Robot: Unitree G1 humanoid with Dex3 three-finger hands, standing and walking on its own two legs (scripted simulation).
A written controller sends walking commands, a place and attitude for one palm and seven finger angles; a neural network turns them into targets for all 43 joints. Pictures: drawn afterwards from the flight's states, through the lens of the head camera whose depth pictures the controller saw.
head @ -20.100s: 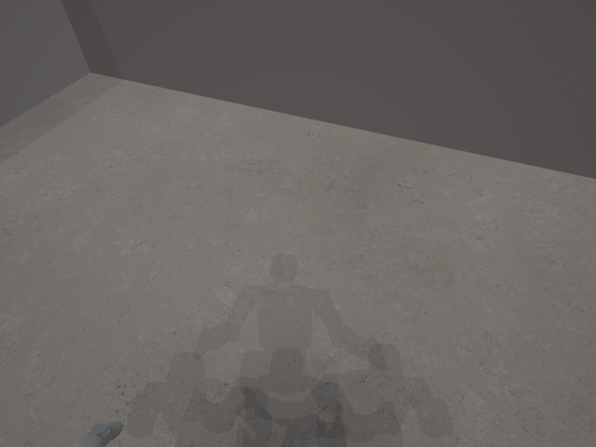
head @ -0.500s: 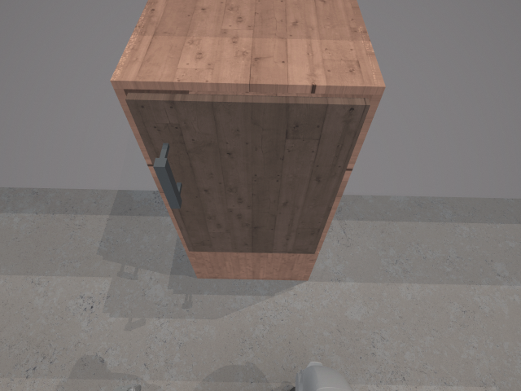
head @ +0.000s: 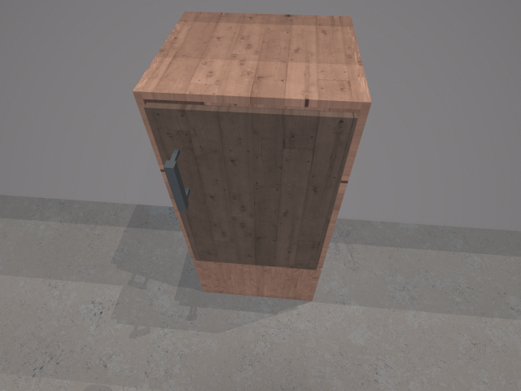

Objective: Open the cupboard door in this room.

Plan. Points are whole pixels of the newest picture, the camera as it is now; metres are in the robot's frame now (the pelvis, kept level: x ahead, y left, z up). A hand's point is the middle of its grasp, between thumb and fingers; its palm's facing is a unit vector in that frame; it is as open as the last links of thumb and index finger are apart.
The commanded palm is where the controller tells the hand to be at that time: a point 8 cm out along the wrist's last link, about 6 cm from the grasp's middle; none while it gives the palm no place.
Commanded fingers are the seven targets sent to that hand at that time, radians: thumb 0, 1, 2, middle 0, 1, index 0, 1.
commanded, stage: come to a stop and stand still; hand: left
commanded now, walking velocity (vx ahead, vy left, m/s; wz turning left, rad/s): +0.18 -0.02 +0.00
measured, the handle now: (179, 180) +0.53 +0.24 -0.04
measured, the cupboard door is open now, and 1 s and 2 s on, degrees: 0 0 0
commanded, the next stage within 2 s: look again from close up in 1.72 s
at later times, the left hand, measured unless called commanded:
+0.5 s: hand out of the picture +0.04 +0.15 -0.17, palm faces +0.04 -0.97 -0.24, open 7.2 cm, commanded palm none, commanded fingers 0.00 0.90 0.90 -0.20 -0.30 -0.20 -0.30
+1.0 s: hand out of the picture +0.00 +0.07 -0.17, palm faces +0.08 -0.99 -0.11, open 7.3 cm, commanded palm none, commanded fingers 0.00 0.90 0.90 -0.20 -0.30 -0.20 -0.30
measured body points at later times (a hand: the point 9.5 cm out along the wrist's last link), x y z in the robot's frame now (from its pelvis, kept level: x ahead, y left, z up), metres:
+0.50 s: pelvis +0.00 -0.03 -0.01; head +0.03 -0.06 +0.44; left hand +0.04 +0.20 -0.15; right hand -0.09 -0.23 -0.17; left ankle -0.06 +0.12 -0.73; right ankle +0.01 -0.11 -0.74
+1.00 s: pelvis +0.03 -0.06 +0.01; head +0.03 -0.06 +0.45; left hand +0.00 +0.12 -0.16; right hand +0.05 -0.28 -0.16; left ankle +0.03 +0.07 -0.74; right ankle +0.01 -0.11 -0.74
